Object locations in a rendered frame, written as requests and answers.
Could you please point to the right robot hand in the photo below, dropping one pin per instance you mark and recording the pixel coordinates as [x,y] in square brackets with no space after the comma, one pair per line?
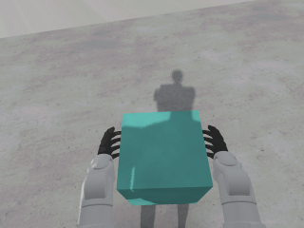
[218,143]

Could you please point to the right robot forearm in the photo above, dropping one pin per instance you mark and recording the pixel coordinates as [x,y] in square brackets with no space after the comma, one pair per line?
[237,197]

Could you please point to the left robot forearm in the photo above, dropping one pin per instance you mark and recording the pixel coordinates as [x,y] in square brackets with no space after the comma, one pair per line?
[96,200]

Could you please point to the left robot hand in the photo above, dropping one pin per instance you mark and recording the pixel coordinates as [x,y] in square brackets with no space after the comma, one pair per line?
[106,143]

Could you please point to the carton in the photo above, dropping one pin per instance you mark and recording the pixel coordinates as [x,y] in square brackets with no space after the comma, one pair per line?
[163,158]

